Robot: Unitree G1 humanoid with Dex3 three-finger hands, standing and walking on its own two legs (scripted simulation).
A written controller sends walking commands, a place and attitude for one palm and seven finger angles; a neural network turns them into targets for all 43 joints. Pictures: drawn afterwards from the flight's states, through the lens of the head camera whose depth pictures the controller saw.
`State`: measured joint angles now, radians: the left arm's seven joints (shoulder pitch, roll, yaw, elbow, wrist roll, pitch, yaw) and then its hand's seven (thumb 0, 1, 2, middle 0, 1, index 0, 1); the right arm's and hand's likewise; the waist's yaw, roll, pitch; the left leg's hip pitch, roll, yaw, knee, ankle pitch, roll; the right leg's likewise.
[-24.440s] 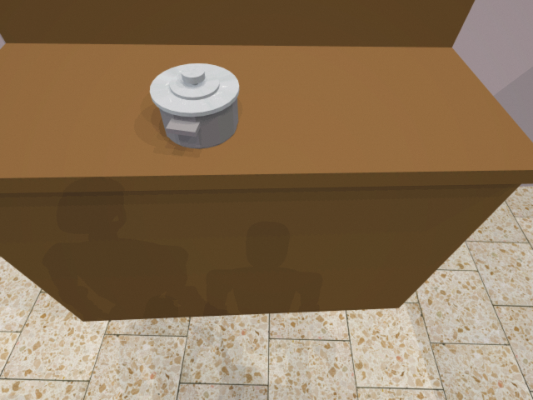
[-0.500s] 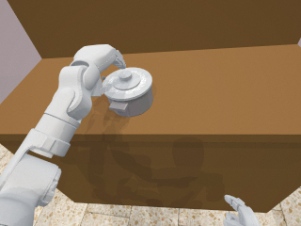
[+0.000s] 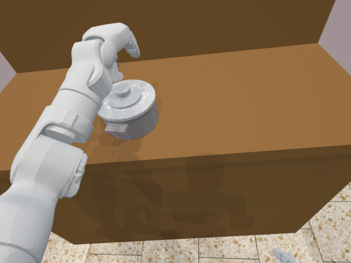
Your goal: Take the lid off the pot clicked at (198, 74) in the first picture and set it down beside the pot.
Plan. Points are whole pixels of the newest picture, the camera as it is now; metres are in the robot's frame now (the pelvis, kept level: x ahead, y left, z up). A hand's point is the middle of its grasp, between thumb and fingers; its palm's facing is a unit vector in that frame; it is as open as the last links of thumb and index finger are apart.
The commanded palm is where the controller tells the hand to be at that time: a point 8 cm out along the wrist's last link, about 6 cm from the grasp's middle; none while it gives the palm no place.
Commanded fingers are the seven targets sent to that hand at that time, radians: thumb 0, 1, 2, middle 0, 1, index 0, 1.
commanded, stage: move the open hand above the knob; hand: left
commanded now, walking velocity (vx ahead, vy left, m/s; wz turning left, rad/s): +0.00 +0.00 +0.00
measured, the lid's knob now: (122, 90) +0.50 +0.11 +0.16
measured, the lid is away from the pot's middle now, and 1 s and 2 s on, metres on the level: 0.00 0.00 0.00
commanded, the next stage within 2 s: lower the open fingers around the knob in 1.22 s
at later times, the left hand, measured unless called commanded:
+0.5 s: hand (108, 83) +0.45 +0.12 +0.21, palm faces -0.19 -0.01 -0.98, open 10.2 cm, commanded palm +0.44 +0.13 +0.28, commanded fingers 0.00 -0.41 1.67 -0.85 -0.08 -0.85 -0.08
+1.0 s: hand (105, 69) +0.47 +0.12 +0.24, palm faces -0.14 -0.05 -0.99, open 10.2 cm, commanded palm +0.44 +0.13 +0.28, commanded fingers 0.00 -0.41 1.67 -0.85 -0.08 -0.85 -0.08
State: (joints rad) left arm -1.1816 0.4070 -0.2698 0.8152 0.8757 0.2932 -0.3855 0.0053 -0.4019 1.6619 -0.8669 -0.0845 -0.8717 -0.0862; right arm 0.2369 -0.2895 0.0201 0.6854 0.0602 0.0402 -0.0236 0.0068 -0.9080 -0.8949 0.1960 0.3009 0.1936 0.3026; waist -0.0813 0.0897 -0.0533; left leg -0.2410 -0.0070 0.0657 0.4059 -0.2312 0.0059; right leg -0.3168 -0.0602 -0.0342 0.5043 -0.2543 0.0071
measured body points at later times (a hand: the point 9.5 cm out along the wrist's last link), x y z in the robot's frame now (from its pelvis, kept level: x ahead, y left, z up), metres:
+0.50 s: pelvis +0.00 +0.01 +0.00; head +0.01 -0.03 +0.45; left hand +0.45 +0.12 +0.27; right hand +0.15 -0.23 -0.12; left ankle -0.02 +0.12 -0.74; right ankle +0.00 -0.12 -0.74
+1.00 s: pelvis +0.00 +0.01 +0.00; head +0.01 -0.03 +0.45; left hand +0.47 +0.12 +0.29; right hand +0.11 -0.23 -0.13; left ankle -0.02 +0.12 -0.74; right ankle +0.00 -0.12 -0.74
